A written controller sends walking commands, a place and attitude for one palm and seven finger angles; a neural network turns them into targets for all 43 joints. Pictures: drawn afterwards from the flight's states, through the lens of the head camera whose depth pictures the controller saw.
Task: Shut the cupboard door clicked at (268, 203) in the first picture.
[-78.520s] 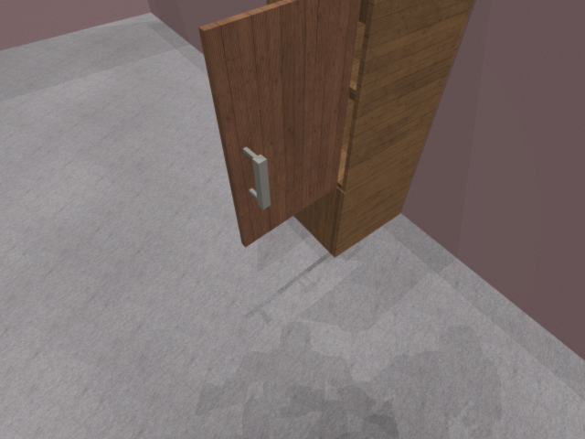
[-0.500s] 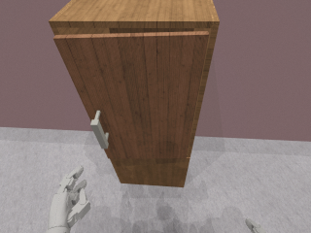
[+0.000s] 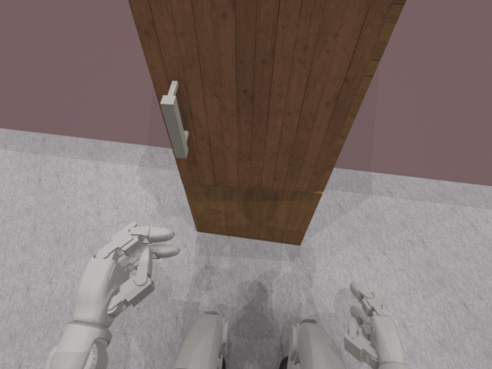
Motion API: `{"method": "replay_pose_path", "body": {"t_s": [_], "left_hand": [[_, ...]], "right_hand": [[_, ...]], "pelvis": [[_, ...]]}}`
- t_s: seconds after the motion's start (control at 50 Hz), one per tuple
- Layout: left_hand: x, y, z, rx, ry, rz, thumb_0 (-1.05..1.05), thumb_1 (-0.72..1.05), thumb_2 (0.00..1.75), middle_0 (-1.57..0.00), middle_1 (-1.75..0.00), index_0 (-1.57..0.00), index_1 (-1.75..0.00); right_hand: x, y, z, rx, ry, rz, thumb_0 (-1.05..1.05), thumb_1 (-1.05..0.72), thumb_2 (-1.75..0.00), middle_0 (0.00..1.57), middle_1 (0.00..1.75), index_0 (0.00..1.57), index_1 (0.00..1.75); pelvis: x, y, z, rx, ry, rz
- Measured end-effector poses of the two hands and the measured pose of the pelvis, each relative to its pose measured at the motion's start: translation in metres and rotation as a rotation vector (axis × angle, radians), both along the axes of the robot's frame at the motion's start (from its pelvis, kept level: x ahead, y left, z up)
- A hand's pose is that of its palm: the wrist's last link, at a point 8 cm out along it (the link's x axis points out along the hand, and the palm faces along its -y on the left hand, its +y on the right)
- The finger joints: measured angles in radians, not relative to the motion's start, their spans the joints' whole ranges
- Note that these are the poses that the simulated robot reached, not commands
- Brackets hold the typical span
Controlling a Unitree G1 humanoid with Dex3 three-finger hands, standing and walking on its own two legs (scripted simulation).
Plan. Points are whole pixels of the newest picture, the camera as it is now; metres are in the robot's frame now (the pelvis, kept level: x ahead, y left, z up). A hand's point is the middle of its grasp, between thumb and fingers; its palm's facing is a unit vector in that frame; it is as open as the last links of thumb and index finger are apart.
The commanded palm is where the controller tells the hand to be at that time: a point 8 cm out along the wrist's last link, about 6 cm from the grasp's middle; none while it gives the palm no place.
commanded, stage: raise the hand and make a fist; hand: left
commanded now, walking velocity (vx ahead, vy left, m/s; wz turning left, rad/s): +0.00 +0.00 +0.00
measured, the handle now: (178, 121) +0.54 +0.18 +0.05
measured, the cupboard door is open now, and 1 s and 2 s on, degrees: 4 4 4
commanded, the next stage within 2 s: bring the fist close to the handle in 1.24 s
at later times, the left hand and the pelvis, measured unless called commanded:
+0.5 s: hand (136, 270) +0.24 +0.18 +0.06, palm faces +0.02 -1.00 -0.05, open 3.2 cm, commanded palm +0.22 +0.23 +0.05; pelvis +0.03 +0.01 +0.01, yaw +0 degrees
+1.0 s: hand (145, 257) +0.26 +0.17 +0.06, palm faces -0.01 -1.00 -0.05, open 3.1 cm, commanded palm +0.23 +0.23 +0.05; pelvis +0.03 -0.01 +0.01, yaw +0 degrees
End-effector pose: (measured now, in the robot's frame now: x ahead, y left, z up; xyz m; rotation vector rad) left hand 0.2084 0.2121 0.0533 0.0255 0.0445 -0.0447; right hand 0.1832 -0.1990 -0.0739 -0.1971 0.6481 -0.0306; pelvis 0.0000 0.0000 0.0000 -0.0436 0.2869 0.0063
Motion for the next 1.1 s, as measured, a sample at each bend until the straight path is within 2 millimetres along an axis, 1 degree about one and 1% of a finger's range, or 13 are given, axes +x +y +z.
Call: {"method": "replay_pose_path", "body": {"t_s": [0.06, 0.1, 0.18, 0.24, 0.34, 0.44, 0.5, 0.56, 0.62, 0.72, 0.86, 0.98, 1.1], "left_hand": [[0.003, 0.005, -0.001, 0.003, 0.051, 0.019, 0.02, 0.9, 0.9, -0.7, -0.85, -0.71, -0.85], [0.002, 0.01, 0.001, 0.009, 0.054, 0.041, 0.02, 0.9, 0.9, -0.74, -0.89, -0.74, -0.89], [0.0, 0.017, 0.006, 0.022, 0.019, 0.071, 0.02, 0.9, 0.9, -0.81, -0.97, -0.81, -0.97], [0.001, 0.018, 0.005, 0.024, 0.004, 0.064, 0.02, 0.91, 0.9, -0.86, -1.03, -0.87, -1.03], [0.005, 0.017, 0.001, 0.019, 0.011, 0.047, 0.02, 0.91, 0.9, -0.96, -1.13, -0.96, -1.13], [0.01, 0.019, 0.005, 0.023, 0.001, 0.057, 0.02, 0.9, 0.9, -1.05, -1.23, -1.05, -1.23], [0.012, 0.02, 0.007, 0.028, -0.004, 0.065, 0.02, 0.9, 0.9, -1.1, -1.29, -1.11, -1.29], [0.014, 0.02, 0.007, 0.033, -0.001, 0.063, 0.02, 0.9, 0.9, -1.16, -1.35, -1.16, -1.35], [0.017, 0.019, 0.007, 0.038, 0.005, 0.055, 0.02, 0.9, 0.9, -1.21, -1.4, -1.21, -1.4], [0.022, 0.018, 0.008, 0.041, 0.006, 0.052, 0.02, 0.9, 0.9, -1.26, -1.46, -1.27, -1.46], [0.03, 0.017, 0.007, 0.038, 0.001, 0.045, 0.02, 0.9, 0.9, -1.29, -1.49, -1.29, -1.49], [0.032, 0.013, 0.006, 0.027, 0.0, 0.037, 0.02, 0.9, 0.9, -1.29, -1.49, -1.3, -1.5], [0.029, 0.012, 0.007, 0.029, -0.009, 0.04, 0.02, 0.9, 0.9, -1.3, -1.5, -1.3, -1.5]], "right_hand": [[-0.017, -0.002, -0.001, -0.003, 0.049, -0.039, 0.02, -0.9, -0.89, 0.21, 0.3, 0.2, 0.3], [-0.025, -0.006, 0.001, -0.018, 0.068, -0.056, 0.02, -0.9, -0.89, 0.21, 0.3, 0.2, 0.3], [-0.027, -0.018, 0.005, -0.062, 0.079, -0.067, 0.02, -0.9, -0.89, 0.21, 0.3, 0.2, 0.3], [-0.02, -0.027, 0.008, -0.096, 0.069, -0.067, 0.02, -0.9, -0.89, 0.21, 0.3, 0.2, 0.3], [0.002, -0.034, 0.016, -0.122, 0.028, -0.064, 0.02, -0.9, -0.9, 0.2, 0.3, 0.2, 0.3], [0.026, -0.03, 0.023, -0.112, -0.013, -0.045, 0.02, -0.9, -0.9, 0.2, 0.3, 0.2, 0.3], [0.037, -0.025, 0.024, -0.096, -0.025, -0.028, 0.02, -0.9, -0.9, 0.2, 0.3, 0.2, 0.3], [0.044, -0.022, 0.023, -0.08, -0.027, -0.014, 0.02, -0.9, -0.9, 0.2, 0.3, 0.2, 0.3], [0.046, -0.021, 0.02, -0.067, -0.019, -0.007, 0.01, -0.9, -0.9, 0.2, 0.3, 0.2, 0.3], [0.042, -0.025, 0.013, -0.058, 0.009, -0.015, 0.01, -0.9, -0.89, 0.21, 0.3, 0.2, 0.3], [0.028, -0.042, 0.005, -0.069, 0.056, -0.052, 0.02, -0.9, -0.89, 0.21, 0.3, 0.2, 0.3], [0.017, -0.054, 0.004, -0.083, 0.074, -0.086, 0.02, -0.9, -0.9, 0.2, 0.3, 0.2, 0.3], [0.013, -0.058, 0.006, -0.087, 0.07, -0.099, 0.02, -0.9, -0.9, 0.2, 0.3, 0.2, 0.3]], "pelvis": [[0.002, 0.005, 0.005, 0.001, 0.003, -0.007], [0.004, 0.007, 0.007, 0.002, 0.005, -0.011], [0.009, 0.011, 0.009, 0.001, 0.012, -0.011], [0.012, 0.012, 0.008, 0.001, 0.018, -0.01], [0.017, 0.012, 0.006, -0.001, 0.027, -0.009], [0.023, 0.009, 0.007, -0.002, 0.032, -0.008], [0.026, 0.006, 0.008, -0.002, 0.035, -0.005], [0.029, 0.004, 0.008, -0.002, 0.038, -0.003], [0.031, 0.001, 0.007, -0.001, 0.041, -0.002], [0.033, -0.004, 0.007, 0.003, 0.045, -0.004], [0.034, -0.01, 0.005, 0.01, 0.047, -0.007], [0.033, -0.012, 0.006, 0.015, 0.044, -0.012], [0.031, -0.012, 0.006, 0.019, 0.04, -0.014]]}}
